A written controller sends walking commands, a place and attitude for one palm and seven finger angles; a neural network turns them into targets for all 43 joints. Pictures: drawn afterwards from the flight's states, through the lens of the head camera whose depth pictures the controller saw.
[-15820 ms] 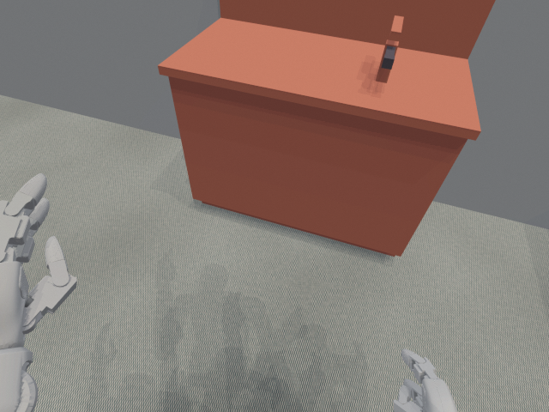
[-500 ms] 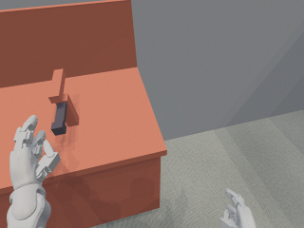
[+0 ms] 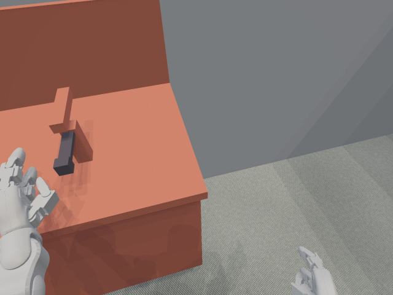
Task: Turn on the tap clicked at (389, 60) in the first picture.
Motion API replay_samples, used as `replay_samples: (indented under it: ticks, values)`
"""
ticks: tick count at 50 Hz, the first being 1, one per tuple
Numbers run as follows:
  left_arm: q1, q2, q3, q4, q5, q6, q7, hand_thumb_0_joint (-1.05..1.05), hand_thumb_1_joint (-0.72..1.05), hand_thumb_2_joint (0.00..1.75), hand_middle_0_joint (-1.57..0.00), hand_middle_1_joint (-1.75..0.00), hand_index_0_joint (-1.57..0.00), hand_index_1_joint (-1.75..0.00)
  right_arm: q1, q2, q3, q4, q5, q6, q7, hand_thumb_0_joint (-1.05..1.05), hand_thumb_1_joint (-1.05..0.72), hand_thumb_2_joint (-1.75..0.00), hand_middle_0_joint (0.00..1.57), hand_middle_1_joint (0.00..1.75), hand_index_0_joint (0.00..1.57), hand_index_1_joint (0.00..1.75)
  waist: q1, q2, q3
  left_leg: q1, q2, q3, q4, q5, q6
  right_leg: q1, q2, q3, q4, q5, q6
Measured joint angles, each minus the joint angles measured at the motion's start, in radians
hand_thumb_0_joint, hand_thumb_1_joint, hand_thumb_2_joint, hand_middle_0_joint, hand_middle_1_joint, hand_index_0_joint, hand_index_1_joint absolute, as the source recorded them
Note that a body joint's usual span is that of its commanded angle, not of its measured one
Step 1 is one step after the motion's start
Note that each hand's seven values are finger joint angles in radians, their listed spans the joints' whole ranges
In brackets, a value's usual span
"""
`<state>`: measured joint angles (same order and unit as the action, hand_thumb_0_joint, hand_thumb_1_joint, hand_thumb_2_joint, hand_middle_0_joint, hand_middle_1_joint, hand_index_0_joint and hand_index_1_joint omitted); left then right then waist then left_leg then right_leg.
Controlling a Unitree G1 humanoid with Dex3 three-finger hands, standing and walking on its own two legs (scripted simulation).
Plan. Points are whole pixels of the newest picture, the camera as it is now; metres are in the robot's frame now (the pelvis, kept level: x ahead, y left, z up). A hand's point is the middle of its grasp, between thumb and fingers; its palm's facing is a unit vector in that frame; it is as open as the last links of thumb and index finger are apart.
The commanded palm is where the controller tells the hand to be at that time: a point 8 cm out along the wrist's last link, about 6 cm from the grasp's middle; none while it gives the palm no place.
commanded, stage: reach beside the lever's end, fingers flat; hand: left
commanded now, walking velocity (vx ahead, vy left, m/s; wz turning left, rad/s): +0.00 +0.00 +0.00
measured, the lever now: (64, 166) +0.32 +0.32 +0.10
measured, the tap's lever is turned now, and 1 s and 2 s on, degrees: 0 0 9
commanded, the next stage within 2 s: push the lever round in 0.98 s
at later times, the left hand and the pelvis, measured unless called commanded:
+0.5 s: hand (43, 182) +0.28 +0.34 +0.10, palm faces +0.61 -0.79 -0.10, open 7.8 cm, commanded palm +0.23 +0.38 +0.09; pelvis +0.00 +0.01 +0.00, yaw +0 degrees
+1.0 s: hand (41, 180) +0.29 +0.35 +0.09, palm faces +0.59 -0.80 -0.09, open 7.8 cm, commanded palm +0.24 +0.38 +0.09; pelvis +0.00 +0.02 -0.01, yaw +0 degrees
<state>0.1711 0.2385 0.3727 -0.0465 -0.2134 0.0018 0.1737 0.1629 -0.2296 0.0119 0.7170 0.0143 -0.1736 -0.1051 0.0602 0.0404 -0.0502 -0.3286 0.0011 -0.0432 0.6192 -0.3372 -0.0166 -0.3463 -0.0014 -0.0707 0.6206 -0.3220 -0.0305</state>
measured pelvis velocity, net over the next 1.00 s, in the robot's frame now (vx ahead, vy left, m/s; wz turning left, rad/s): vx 0.00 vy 0.02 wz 0.00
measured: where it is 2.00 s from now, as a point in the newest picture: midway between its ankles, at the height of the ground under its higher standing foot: outside the picture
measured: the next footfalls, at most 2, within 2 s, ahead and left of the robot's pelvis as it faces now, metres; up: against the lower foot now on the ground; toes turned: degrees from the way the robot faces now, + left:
none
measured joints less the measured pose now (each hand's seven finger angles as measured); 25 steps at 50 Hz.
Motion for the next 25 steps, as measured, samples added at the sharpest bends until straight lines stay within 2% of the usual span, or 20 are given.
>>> replay_samples:
  ticks: [6,14,25]
  values:
    - [-0.029,0.025,0.061,0.072,-0.004,-0.034,-0.022,0.02,0.90,0.90,-0.17,-0.20,-0.17,-0.20,0.013,-0.007,-0.011,0.005,0.002,-0.003,0.003,0.01,-0.90,-0.90,0.20,0.30,0.20,0.30,-0.002,-0.001,-0.002,-0.009,0.005,0.000,0.008,-0.007,-0.002,-0.007,0.005,0.000,0.002,-0.003,-0.002]
    - [-0.067,0.034,0.074,0.146,-0.018,-0.083,-0.077,0.02,0.90,0.90,-0.16,-0.18,-0.16,-0.18,0.026,-0.022,-0.019,0.016,0.009,-0.018,-0.005,0.01,-0.91,-0.90,0.20,0.30,0.20,0.30,-0.002,0.003,-0.001,-0.030,-0.002,-0.002,0.022,-0.012,0.003,-0.026,-0.002,-0.002,0.015,-0.009,0.002]
    - [-0.178,0.073,0.120,0.285,0.001,-0.117,-0.087,0.02,0.90,0.90,-0.15,-0.16,-0.15,-0.15,0.026,-0.014,-0.012,0.018,0.001,-0.011,-0.005,0.01,-0.90,-0.90,0.20,0.30,0.20,0.30,-0.019,-0.007,0.002,-0.068,-0.003,0.001,0.043,-0.017,0.008,-0.060,-0.003,0.001,0.027,-0.007,0.008]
